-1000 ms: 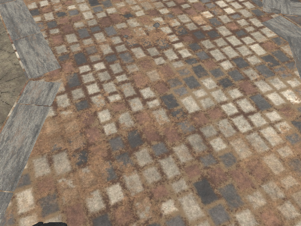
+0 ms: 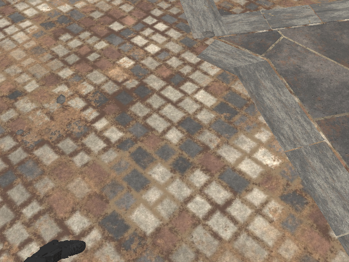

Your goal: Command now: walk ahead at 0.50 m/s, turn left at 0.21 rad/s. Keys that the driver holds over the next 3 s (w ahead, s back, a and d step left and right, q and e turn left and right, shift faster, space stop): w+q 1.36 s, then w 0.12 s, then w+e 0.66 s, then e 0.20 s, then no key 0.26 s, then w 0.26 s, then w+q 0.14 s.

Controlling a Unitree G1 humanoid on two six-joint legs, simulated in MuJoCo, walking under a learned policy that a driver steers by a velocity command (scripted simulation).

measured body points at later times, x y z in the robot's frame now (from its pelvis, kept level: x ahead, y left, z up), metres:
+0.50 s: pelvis +0.26 +0.06 -0.01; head +0.30 +0.07 +0.43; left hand +0.21 +0.34 -0.14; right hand +0.52 -0.14 -0.10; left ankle +0.35 +0.16 -0.73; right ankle +0.09 -0.10 -0.69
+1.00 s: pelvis +0.55 +0.12 +0.00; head +0.57 +0.14 +0.44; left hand +0.60 +0.45 -0.07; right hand +0.74 -0.11 -0.12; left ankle +0.35 +0.15 -0.69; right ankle +0.69 +0.08 -0.73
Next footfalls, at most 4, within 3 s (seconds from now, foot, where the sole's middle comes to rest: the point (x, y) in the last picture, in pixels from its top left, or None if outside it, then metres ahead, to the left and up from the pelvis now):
0.46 left None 0.38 0.17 -0.76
0.94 right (151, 196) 0.72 0.10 -0.76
1.46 left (56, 197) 0.75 0.49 -0.76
2.02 right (52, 129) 1.12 0.56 -0.76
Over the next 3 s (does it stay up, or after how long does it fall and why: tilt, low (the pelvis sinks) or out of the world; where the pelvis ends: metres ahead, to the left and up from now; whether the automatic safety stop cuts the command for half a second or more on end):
stays up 1.23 0.74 0.02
